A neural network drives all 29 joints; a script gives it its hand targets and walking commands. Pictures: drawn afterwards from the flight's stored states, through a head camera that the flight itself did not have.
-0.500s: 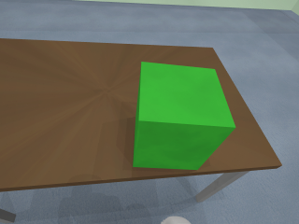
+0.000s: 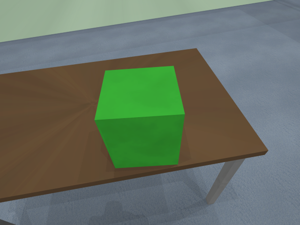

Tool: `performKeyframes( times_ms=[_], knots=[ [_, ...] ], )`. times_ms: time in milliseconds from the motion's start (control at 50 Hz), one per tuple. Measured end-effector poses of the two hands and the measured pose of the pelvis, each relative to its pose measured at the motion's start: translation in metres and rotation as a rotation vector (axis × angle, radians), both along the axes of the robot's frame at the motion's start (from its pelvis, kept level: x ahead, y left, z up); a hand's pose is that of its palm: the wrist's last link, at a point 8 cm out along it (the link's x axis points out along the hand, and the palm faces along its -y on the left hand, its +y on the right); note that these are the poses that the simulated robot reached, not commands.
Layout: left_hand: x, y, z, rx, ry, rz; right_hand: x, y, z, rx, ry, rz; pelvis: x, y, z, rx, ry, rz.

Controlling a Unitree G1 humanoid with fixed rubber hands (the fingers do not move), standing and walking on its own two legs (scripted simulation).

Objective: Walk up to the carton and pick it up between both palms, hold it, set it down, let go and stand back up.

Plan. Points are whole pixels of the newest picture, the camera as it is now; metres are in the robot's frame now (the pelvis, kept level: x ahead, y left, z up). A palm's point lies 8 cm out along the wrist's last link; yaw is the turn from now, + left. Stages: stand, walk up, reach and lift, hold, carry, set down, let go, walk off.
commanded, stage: walk up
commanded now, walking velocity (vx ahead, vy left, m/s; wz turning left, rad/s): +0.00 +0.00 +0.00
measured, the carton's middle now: (143, 119) +0.43 +0.01 +0.04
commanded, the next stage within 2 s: none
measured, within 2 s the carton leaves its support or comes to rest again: neither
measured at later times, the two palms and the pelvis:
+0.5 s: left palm out of the picture -0.03 +0.25 -0.15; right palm out of the picture -0.04 -0.18 -0.16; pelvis +0.00 +0.03 +0.00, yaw +0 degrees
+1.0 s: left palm out of the picture +0.01 +0.28 -0.15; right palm out of the picture -0.02 -0.17 -0.16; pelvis -0.01 +0.06 -0.01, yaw +0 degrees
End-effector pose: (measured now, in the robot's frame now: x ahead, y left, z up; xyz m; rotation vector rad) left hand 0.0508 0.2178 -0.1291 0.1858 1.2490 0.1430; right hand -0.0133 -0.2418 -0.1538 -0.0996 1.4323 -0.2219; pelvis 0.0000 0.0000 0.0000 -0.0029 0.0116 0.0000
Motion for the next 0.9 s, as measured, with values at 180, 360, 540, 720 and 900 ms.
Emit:
performKeyframes(
  times_ms=[180,360,540,720,900],
  knots=[
    [-0.033,0.002,-0.02,-0.074,0.054,0.072,-0.026,0.037,0.015,0.017,0.025,0.018,-0.004,0.003,0.003,-0.004,-0.024,-0.001],
    [-0.074,0.011,-0.019,-0.061,0.158,0.091,-0.028,0.067,0.004,0.07,0.044,0.032,-0.004,0.017,0.001,0.003,-0.033,-0.005],
    [-0.076,0.034,-0.021,-0.024,0.176,0.107,-0.02,0.066,-0.002,0.028,0.041,0.039,-0.004,0.036,-0.005,0.009,-0.022,-0.008],
    [-0.049,0.041,-0.024,-0.032,0.126,0.08,-0.008,0.071,0.0,0.007,0.012,0.038,-0.002,0.046,-0.006,0.013,-0.027,-0.008],
    [-0.038,0.054,-0.025,0.0,0.102,0.076,-0.007,0.073,-0.007,0.005,0.012,0.037,-0.005,0.053,-0.011,0.017,-0.022,-0.004]
  ],
)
